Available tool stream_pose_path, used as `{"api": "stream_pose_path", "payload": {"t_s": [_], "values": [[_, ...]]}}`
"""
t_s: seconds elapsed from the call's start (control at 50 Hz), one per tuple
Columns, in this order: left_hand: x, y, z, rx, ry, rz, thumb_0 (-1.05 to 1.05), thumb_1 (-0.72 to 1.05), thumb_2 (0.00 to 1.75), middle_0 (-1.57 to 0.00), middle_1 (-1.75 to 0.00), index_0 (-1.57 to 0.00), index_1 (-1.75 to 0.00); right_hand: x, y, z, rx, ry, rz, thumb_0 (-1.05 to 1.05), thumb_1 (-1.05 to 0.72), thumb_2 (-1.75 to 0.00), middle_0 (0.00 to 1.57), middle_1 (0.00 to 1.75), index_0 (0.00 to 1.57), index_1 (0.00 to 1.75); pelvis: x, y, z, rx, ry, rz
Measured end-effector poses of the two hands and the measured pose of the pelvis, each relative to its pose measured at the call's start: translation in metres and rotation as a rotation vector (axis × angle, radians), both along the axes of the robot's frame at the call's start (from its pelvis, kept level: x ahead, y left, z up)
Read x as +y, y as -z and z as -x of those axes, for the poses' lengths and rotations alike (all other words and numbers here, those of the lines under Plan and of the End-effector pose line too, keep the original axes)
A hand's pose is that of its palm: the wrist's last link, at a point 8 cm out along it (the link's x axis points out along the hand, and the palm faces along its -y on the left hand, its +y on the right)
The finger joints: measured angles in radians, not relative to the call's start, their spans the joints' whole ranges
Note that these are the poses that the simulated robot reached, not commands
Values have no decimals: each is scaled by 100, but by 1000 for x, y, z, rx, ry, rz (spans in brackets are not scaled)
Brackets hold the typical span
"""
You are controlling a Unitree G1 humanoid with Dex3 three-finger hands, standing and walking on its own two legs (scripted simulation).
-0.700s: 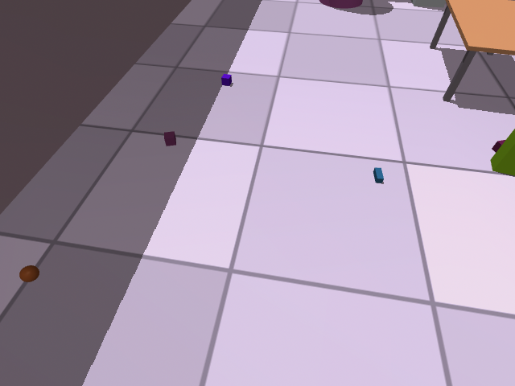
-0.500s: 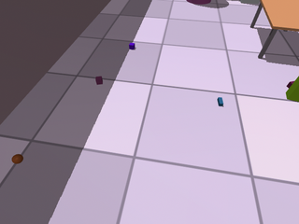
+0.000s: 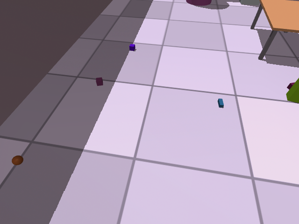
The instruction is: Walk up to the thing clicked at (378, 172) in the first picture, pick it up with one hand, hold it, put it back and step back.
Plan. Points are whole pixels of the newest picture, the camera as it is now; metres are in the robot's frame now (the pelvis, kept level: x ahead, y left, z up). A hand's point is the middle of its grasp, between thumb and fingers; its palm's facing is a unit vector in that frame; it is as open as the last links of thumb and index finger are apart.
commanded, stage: stand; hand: left
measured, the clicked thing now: (220, 103) +1.26 -0.66 -0.77
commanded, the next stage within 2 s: walk up in 0.42 s
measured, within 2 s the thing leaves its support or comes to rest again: neither
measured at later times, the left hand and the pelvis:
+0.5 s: hand out of the picture +0.08 +0.26 -0.15, palm faces -0.09 -0.94 -0.33, open 7.4 cm; pelvis +0.00 +0.01 -0.01, yaw -5 degrees
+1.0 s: hand (99, 173) +0.30 +0.18 -0.13, palm faces -0.40 -0.82 -0.41, open 7.4 cm; pelvis +0.16 -0.05 -0.01, yaw -31 degrees
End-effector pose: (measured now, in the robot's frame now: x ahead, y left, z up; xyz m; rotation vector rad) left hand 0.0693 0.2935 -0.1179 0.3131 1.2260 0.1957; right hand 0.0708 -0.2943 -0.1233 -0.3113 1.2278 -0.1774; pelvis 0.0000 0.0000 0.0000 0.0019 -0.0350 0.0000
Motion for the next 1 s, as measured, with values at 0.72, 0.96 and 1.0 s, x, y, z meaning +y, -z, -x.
{"api": "stream_pose_path", "payload": {"t_s": [0.72,0.96,1.0], "values": [[-6,-30,-123,-51,268,-112,1,90,90,-20,-30,-21,-30,-91,15,16,-187,247,36,1,-90,-90,21,30,20,30,-35,28,-53,-20,285,-36],[-64,-27,-214,-28,394,-91,1,90,90,-20,-30,-21,-30,-98,-4,-77,-327,309,-22,1,-90,-90,20,30,20,30,-52,16,-142,-27,499,19],[-70,-25,-244,-26,441,-76,1,90,90,-21,-30,-21,-30,-94,-10,-85,-321,332,-13,1,-90,-90,20,30,20,30,-51,14,-164,-17,536,19]]}}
